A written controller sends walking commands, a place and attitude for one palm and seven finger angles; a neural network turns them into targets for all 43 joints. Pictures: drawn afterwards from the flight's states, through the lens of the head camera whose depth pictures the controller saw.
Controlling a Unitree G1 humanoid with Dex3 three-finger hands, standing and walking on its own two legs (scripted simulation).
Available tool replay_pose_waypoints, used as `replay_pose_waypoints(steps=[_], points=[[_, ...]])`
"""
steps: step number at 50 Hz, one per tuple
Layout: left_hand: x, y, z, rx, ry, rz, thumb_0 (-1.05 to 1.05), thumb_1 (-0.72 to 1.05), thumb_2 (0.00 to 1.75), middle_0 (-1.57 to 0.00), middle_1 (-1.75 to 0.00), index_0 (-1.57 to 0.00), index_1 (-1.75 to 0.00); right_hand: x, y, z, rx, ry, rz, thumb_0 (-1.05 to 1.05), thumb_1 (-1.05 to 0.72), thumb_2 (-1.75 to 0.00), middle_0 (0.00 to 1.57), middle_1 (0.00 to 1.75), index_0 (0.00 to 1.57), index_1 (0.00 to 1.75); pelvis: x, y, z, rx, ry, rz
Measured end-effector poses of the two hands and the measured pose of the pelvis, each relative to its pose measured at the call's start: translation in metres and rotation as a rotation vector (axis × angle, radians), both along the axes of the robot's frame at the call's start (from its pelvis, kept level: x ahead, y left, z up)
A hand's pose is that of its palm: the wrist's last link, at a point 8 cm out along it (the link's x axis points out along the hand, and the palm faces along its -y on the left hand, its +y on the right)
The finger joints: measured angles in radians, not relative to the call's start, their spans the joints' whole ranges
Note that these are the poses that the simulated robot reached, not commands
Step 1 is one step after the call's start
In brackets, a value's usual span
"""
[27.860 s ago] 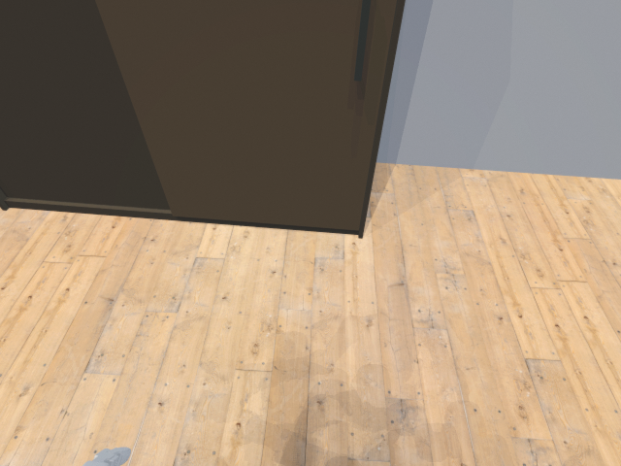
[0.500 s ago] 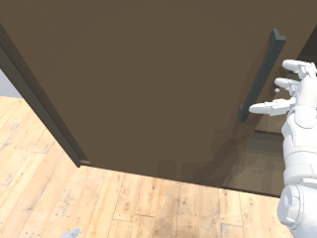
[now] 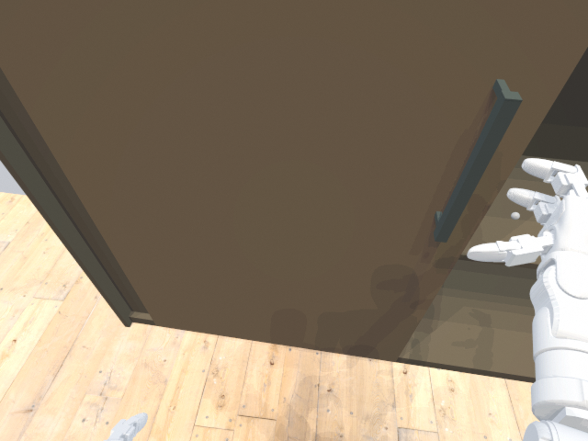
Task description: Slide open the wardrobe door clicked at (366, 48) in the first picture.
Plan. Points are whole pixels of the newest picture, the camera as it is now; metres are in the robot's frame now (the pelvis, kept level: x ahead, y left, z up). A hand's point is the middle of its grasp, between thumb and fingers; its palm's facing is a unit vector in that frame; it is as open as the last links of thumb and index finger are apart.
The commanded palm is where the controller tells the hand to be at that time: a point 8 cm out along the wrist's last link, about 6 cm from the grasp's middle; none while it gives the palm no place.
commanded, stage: slip the hand off the handle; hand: right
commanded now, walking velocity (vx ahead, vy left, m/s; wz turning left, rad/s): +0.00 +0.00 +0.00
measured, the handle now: (466, 171) +0.50 -0.22 +0.13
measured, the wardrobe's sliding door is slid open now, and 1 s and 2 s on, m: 0.69 0.69 0.69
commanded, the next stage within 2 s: draw the hand back to the body in 0.34 s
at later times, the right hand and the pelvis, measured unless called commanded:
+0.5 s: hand (549, 272) +0.30 -0.26 +0.15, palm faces +0.34 +0.94 -0.07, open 14.7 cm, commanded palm +0.27 -0.30 +0.15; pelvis -0.01 +0.02 +0.00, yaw -3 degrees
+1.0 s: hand (578, 323) +0.23 -0.25 +0.16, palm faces +0.15 +0.99 -0.07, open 14.5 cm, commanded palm +0.19 -0.29 +0.17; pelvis -0.01 +0.00 +0.01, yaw -2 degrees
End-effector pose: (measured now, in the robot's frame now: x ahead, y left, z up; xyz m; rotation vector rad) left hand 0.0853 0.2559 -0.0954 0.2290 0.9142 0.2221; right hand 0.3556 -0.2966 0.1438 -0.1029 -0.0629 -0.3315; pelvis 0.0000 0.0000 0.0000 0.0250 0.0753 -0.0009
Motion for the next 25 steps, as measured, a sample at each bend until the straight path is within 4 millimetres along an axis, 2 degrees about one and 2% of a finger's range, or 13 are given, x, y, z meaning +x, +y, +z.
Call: replay_pose_waypoints(steps=[14,20,25], points=[[0.067,-0.004,0.021,-0.008,-0.195,-0.096,0.02,0.91,0.9,-0.21,-0.3,-0.2,-0.3,-0.068,-0.011,0.005,0.001,-0.009,-0.036,-0.01,0.55,-0.2,0.25,1.15,0.25,1.15,0.0,0.011,0.003,-0.009,-0.046,-0.018],[0.082,-0.009,0.028,-0.005,-0.25,-0.138,0.02,0.91,0.9,-0.21,-0.3,-0.2,-0.3,-0.092,-0.008,0.004,0.0,-0.017,-0.034,-0.01,0.56,-0.2,0.25,1.15,0.25,1.15,-0.005,0.014,0.003,-0.009,-0.062,-0.032],[0.084,-0.014,0.029,-0.003,-0.266,-0.162,0.02,0.91,0.9,-0.21,-0.3,-0.2,-0.3,-0.093,-0.004,0.004,0.02,-0.019,-0.007,-0.01,0.56,-0.2,0.25,1.15,0.25,1.15,-0.01,0.016,0.002,-0.007,-0.074,-0.047]])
